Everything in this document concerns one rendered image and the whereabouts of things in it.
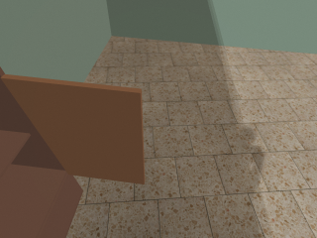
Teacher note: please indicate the cupboard door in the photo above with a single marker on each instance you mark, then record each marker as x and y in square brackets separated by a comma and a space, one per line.
[94, 130]

